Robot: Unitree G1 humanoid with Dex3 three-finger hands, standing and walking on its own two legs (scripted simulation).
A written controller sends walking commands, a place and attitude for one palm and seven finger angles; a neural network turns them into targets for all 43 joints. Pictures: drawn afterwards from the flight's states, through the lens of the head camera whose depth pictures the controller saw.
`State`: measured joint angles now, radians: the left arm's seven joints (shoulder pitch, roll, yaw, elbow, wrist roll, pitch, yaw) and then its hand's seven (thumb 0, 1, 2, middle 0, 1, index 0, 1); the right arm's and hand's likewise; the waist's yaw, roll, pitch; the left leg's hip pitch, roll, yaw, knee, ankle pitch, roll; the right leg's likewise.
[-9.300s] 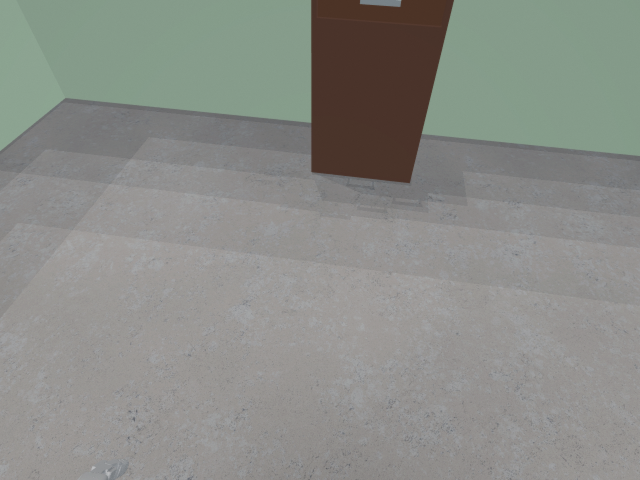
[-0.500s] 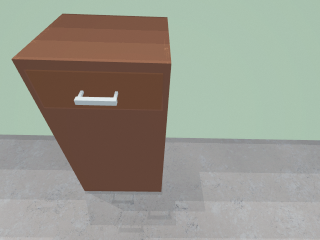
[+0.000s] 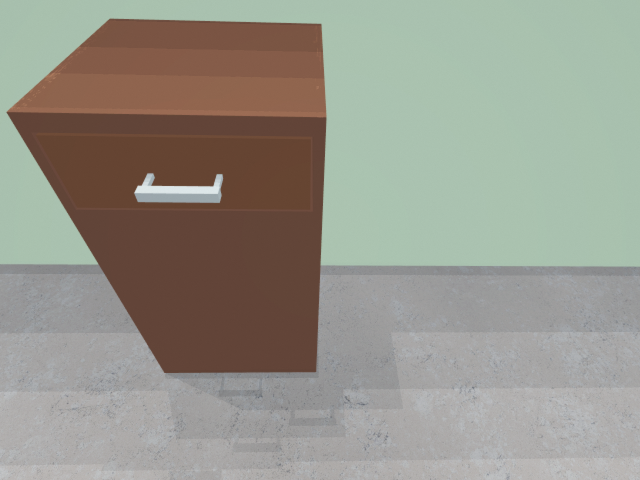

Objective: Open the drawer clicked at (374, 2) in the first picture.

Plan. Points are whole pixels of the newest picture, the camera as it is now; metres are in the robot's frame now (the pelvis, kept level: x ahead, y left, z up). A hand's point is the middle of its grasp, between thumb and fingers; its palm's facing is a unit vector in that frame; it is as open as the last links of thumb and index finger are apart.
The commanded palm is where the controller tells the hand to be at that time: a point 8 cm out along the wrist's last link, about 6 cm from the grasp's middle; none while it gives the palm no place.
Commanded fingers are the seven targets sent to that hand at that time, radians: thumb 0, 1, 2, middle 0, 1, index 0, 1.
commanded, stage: come to a stop and stand still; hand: left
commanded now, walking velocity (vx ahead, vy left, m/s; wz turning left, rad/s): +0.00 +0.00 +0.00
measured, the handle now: (181, 186) +0.56 +0.28 +0.04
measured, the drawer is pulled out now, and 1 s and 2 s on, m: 0.00 0.00 0.00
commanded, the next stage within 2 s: look again from close up in 0.20 s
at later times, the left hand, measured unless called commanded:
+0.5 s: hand out of the picture +0.00 +0.14 -0.18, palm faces +0.03 -0.99 -0.15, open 7.3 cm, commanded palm none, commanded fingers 0.00 0.90 0.90 -0.20 -0.30 -0.20 -0.30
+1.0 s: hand out of the picture +0.01 +0.15 -0.18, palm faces +0.03 -0.99 -0.16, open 7.4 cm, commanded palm none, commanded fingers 0.00 0.90 0.90 -0.20 -0.30 -0.20 -0.30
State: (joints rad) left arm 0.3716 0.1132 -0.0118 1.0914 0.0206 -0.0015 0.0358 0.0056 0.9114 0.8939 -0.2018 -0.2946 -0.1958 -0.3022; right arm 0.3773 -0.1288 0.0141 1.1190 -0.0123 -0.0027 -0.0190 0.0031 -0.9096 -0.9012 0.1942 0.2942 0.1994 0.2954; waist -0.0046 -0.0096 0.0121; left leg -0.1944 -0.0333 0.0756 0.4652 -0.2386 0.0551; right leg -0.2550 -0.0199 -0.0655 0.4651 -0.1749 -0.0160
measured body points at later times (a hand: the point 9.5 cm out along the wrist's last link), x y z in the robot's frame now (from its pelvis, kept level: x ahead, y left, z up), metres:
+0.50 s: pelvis +0.01 -0.01 +0.00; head +0.02 +0.00 +0.45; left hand +0.00 +0.20 -0.16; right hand -0.01 -0.21 -0.16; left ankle +0.01 +0.08 -0.74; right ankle +0.05 -0.11 -0.74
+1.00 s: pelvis +0.03 -0.01 +0.00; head +0.03 +0.00 +0.45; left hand +0.01 +0.20 -0.16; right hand +0.01 -0.21 -0.16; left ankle +0.01 +0.08 -0.74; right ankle +0.05 -0.11 -0.74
